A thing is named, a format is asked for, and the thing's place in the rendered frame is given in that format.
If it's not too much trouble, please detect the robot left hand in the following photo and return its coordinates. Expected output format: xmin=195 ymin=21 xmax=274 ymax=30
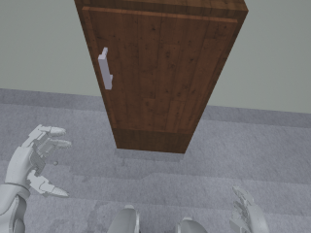
xmin=5 ymin=124 xmax=73 ymax=198

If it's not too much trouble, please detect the robot right hand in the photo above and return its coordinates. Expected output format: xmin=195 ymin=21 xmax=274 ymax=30
xmin=229 ymin=184 xmax=270 ymax=233

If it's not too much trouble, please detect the handle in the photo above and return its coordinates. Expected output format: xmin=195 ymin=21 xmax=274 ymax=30
xmin=98 ymin=47 xmax=113 ymax=90

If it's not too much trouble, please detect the robot right thigh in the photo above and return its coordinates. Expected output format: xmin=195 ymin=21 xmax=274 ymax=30
xmin=175 ymin=219 xmax=208 ymax=233

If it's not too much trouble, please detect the left robot shin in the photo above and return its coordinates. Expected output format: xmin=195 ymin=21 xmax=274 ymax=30
xmin=124 ymin=205 xmax=134 ymax=209

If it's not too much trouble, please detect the left robot forearm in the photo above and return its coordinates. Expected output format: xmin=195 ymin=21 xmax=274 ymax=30
xmin=0 ymin=183 xmax=31 ymax=233

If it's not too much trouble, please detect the cupboard door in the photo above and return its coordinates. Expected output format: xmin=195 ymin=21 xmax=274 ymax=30
xmin=82 ymin=6 xmax=238 ymax=134

